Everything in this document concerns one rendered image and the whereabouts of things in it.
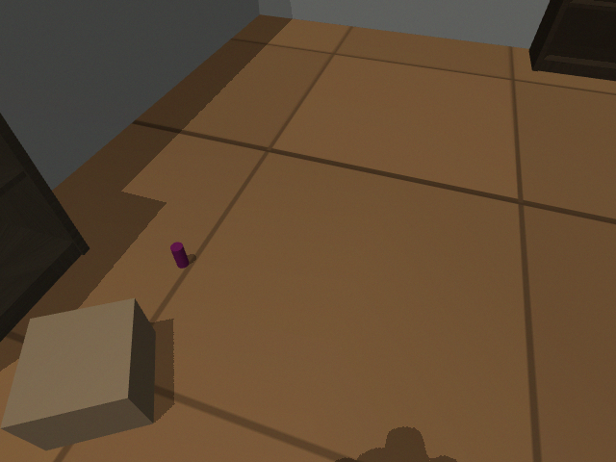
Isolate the bookshelf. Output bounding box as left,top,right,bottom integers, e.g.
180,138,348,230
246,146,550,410
0,113,90,342
528,0,616,81

